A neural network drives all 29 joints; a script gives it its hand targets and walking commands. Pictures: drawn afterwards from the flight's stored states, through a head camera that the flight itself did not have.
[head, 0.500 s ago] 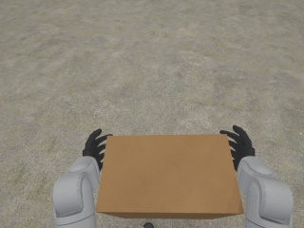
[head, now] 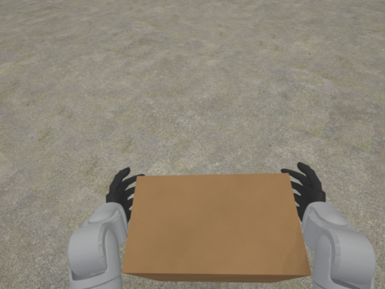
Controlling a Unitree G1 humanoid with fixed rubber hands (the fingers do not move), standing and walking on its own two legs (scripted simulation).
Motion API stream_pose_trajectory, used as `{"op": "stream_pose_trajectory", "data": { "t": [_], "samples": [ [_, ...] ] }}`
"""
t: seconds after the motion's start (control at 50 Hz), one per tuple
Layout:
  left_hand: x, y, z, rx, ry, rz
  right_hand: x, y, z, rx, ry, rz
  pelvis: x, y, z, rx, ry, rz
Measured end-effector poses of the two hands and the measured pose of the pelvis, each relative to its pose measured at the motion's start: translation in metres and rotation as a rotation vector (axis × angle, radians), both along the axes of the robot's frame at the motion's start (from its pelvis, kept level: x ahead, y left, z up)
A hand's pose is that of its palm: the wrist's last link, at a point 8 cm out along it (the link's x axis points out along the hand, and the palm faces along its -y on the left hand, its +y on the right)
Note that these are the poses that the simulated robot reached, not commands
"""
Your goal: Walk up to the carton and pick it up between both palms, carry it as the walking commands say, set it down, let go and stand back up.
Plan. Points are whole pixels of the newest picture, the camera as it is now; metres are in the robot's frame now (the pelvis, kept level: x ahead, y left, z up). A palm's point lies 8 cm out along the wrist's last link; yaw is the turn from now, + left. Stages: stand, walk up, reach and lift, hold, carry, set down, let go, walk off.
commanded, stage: carry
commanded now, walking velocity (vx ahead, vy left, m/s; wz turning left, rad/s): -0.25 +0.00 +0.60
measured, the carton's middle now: (213, 236) +0.22 +0.00 +0.02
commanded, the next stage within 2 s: none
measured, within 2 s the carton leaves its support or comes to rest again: neither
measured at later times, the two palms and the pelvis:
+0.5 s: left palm out of the picture +0.00 +0.29 +0.12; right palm out of the picture +0.06 -0.05 +0.15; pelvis -0.19 +0.07 +0.02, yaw +11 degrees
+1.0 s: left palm out of the picture -0.22 +0.35 +0.11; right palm out of the picture -0.07 +0.04 +0.10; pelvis -0.36 +0.09 +0.03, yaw +24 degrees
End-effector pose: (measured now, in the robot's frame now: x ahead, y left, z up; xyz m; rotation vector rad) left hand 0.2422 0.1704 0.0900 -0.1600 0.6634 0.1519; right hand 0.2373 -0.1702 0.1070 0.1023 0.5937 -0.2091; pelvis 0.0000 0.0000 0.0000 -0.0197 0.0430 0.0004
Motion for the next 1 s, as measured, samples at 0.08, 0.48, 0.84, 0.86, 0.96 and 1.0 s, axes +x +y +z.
{"op": "stream_pose_trajectory", "data": {
  "t": [0.08,0.48,0.84,0.86,0.96,1.0],
  "samples": [
    [-0.051,0.03,-0.014,-0.034,0.046,0.055,-0.032,0.031,-0.003,-0.033,0.047,0.056,-0.035,0.014,0.003,-0.037,-0.049,0.031],
    [-0.243,0.114,0.028,-0.041,-0.083,0.22,-0.173,0.121,0.041,-0.035,-0.079,0.216,-0.186,0.069,0.021,-0.006,-0.078,0.185],
    [-0.395,0.188,0.001,-0.031,0.019,0.39,-0.266,0.212,0.011,-0.057,0.032,0.399,-0.31,0.106,0.024,-0.038,-0.015,0.348],
    [-0.403,0.189,0.007,-0.012,0.01,0.403,-0.269,0.214,0.012,-0.041,0.022,0.415,-0.316,0.105,0.025,-0.04,-0.008,0.359],
    [-0.446,0.183,0.02,0.069,0.027,0.456,-0.295,0.216,-0.002,0.041,0.038,0.471,-0.349,0.094,0.025,-0.029,0.017,0.412],
    [-0.465,0.177,0.025,0.091,0.038,0.473,-0.309,0.213,-0.006,0.064,0.051,0.487,-0.362,0.088,0.026,-0.013,-0.009,0.412]
  ]
}}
